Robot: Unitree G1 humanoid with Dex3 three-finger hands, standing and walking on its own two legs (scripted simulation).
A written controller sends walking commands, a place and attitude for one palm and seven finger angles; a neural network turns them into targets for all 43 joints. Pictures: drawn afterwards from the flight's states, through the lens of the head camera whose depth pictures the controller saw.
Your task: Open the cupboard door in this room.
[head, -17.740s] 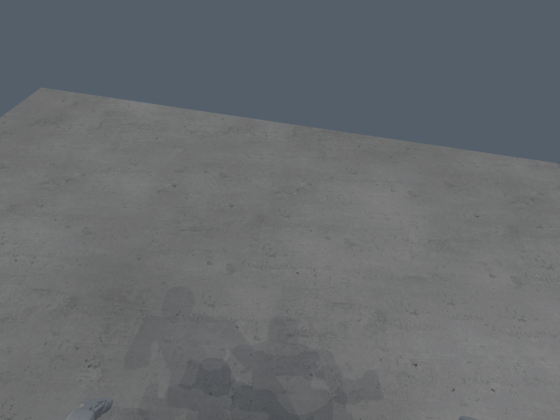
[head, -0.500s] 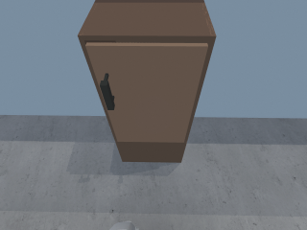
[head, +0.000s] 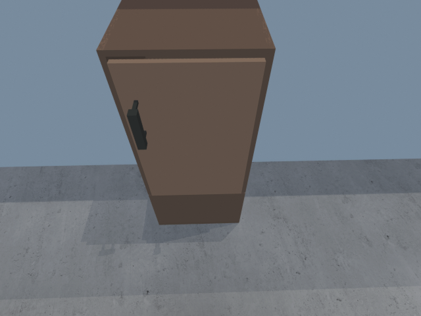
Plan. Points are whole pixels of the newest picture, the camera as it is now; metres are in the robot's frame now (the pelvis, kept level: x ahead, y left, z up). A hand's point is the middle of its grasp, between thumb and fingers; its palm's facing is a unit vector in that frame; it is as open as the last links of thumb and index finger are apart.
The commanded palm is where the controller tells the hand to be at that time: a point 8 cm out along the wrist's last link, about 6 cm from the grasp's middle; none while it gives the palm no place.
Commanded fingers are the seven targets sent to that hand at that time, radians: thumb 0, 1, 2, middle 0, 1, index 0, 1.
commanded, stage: come to a stop and stand still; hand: left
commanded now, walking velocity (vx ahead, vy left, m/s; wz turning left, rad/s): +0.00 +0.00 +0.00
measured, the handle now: (139, 125) +0.58 +0.23 -0.01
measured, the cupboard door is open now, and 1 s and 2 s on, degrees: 0 0 0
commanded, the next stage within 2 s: look again from close up in 0.46 s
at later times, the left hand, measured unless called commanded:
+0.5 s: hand out of the picture -0.02 +0.12 -0.17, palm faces +0.05 -0.99 -0.14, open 7.3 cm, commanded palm none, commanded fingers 0.00 0.90 0.90 -0.20 -0.30 -0.20 -0.30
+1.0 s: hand out of the picture +0.03 +0.22 -0.17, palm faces +0.06 -0.97 -0.25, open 7.4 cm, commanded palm none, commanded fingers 0.00 0.90 0.90 -0.20 -0.30 -0.20 -0.30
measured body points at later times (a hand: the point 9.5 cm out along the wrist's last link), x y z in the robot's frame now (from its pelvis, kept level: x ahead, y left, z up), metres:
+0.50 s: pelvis +0.00 -0.03 +0.01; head +0.01 -0.02 +0.45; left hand -0.02 +0.18 -0.16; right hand -0.06 -0.24 -0.15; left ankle +0.05 +0.12 -0.73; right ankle -0.03 -0.13 -0.73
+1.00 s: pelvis -0.01 +0.02 -0.01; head -0.03 +0.02 +0.44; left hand +0.03 +0.27 -0.15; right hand +0.09 -0.23 -0.14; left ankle +0.05 +0.12 -0.73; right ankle -0.03 -0.13 -0.73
